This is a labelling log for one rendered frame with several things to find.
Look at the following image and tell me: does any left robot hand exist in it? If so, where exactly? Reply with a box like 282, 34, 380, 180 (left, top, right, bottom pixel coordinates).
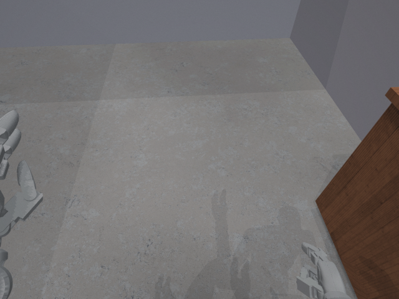
0, 110, 43, 247

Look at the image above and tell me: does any right robot hand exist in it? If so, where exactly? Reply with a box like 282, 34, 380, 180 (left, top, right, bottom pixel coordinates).
297, 242, 347, 299

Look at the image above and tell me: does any robot left forearm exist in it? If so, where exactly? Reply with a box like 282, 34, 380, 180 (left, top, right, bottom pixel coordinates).
0, 249, 12, 299

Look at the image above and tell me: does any counter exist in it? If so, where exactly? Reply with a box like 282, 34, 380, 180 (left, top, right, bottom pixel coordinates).
316, 87, 399, 299

